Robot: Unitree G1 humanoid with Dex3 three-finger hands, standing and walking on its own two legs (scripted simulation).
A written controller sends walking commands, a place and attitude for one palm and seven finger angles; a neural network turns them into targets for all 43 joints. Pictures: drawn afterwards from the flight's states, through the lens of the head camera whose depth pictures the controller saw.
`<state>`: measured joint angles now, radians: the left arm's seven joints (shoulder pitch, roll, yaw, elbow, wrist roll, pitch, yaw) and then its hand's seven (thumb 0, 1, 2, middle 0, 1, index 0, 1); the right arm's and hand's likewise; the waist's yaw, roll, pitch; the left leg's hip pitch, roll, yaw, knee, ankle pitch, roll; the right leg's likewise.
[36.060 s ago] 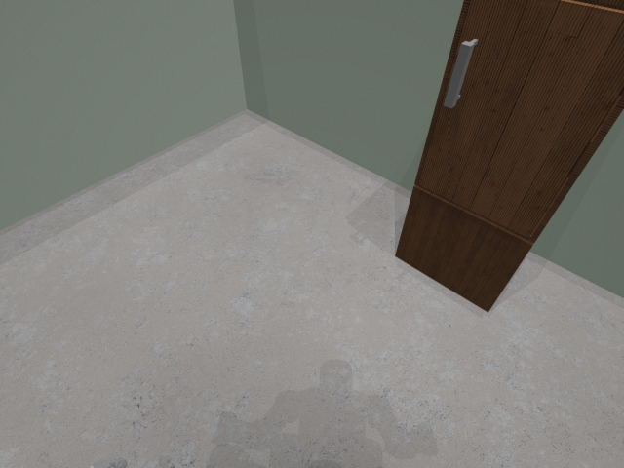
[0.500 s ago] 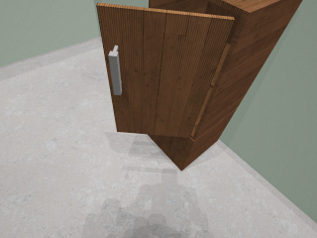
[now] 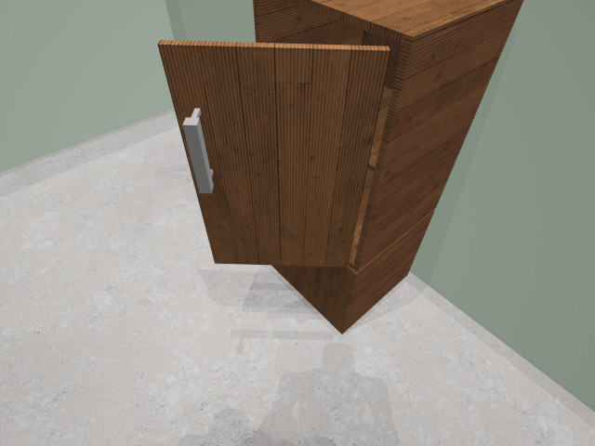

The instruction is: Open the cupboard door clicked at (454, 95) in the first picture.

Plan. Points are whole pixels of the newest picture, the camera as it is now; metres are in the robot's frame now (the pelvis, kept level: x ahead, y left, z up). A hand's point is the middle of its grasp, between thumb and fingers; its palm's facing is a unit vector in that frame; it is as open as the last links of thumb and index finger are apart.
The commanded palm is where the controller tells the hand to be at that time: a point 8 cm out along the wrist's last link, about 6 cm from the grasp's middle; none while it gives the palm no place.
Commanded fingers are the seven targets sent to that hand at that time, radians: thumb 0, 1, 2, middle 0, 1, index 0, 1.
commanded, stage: come to a stop and stand still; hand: left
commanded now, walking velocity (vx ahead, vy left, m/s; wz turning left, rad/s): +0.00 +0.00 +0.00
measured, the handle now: (201, 151) +0.61 +0.22 +0.06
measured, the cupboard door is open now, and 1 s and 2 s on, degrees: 47 47 47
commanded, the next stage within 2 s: look again from close up in 0.68 s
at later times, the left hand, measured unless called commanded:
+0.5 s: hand out of the picture +0.01 +0.15 -0.18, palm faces +0.04 -0.98 -0.17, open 7.4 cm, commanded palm none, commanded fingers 0.00 0.90 0.90 -0.20 -0.30 -0.20 -0.30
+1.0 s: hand out of the picture +0.02 +0.17 -0.18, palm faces +0.01 -0.97 -0.24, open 7.4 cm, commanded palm none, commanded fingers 0.00 0.90 0.90 -0.20 -0.30 -0.20 -0.30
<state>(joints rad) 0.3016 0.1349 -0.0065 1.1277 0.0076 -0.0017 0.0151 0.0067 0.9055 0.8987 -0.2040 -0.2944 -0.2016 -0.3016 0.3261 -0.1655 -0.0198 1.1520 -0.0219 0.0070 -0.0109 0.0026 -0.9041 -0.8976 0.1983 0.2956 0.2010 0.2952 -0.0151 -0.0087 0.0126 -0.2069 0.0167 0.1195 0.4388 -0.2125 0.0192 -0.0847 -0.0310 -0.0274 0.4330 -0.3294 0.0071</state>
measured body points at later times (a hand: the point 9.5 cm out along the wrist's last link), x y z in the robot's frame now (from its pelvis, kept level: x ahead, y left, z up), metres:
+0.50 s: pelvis +0.03 -0.01 +0.00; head +0.04 -0.01 +0.45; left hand +0.01 +0.20 -0.16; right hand +0.02 -0.23 -0.16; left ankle +0.02 +0.11 -0.74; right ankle -0.06 -0.12 -0.74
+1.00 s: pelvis +0.02 +0.00 -0.01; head +0.04 -0.02 +0.44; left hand +0.02 +0.23 -0.16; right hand +0.04 -0.23 -0.17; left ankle +0.02 +0.11 -0.74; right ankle -0.06 -0.12 -0.74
